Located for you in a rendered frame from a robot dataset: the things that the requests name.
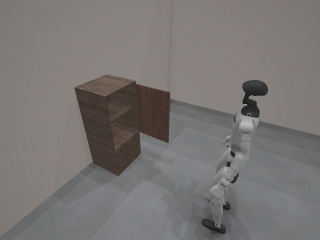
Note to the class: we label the cupboard door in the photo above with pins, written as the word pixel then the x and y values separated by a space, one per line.
pixel 153 111

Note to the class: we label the robot left hand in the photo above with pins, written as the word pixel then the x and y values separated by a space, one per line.
pixel 217 192

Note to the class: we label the robot right hand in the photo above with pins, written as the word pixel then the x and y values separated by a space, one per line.
pixel 227 139

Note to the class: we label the robot right foot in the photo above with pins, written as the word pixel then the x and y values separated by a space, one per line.
pixel 226 206

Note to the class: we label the robot left upper arm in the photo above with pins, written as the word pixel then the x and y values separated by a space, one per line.
pixel 245 130

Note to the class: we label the robot left forearm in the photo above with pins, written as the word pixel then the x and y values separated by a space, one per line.
pixel 235 167

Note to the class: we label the robot left thigh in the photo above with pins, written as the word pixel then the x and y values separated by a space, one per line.
pixel 217 177

